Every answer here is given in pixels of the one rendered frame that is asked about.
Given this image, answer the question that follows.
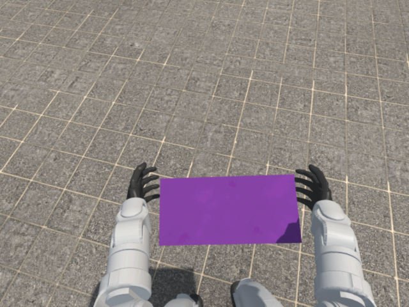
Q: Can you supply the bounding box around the robot shin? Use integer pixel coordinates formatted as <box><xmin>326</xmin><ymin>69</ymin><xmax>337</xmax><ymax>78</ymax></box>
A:
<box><xmin>176</xmin><ymin>294</ymin><xmax>194</xmax><ymax>302</ymax></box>
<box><xmin>236</xmin><ymin>278</ymin><xmax>252</xmax><ymax>289</ymax></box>

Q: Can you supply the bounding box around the robot left hand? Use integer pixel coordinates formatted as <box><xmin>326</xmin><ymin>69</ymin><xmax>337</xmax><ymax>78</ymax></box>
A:
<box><xmin>127</xmin><ymin>162</ymin><xmax>160</xmax><ymax>203</ymax></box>

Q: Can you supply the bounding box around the left robot forearm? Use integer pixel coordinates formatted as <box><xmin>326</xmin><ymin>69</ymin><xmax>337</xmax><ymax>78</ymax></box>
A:
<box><xmin>93</xmin><ymin>198</ymin><xmax>151</xmax><ymax>307</ymax></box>

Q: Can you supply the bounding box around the right robot forearm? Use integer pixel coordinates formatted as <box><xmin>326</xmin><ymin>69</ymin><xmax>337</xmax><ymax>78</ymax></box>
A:
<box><xmin>311</xmin><ymin>200</ymin><xmax>377</xmax><ymax>307</ymax></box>

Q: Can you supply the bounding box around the carton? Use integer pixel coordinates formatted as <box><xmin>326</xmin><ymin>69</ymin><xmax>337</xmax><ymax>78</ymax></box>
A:
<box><xmin>159</xmin><ymin>175</ymin><xmax>302</xmax><ymax>246</ymax></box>

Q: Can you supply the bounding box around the robot right hand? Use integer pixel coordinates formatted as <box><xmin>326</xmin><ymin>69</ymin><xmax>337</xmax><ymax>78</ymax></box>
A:
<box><xmin>295</xmin><ymin>164</ymin><xmax>333</xmax><ymax>211</ymax></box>

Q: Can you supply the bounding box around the left robot shin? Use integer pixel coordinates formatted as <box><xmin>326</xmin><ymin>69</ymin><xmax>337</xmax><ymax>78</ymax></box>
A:
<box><xmin>176</xmin><ymin>294</ymin><xmax>194</xmax><ymax>302</ymax></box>

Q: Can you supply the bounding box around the right robot shin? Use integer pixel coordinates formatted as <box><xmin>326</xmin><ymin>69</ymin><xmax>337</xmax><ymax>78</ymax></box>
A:
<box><xmin>236</xmin><ymin>278</ymin><xmax>252</xmax><ymax>289</ymax></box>

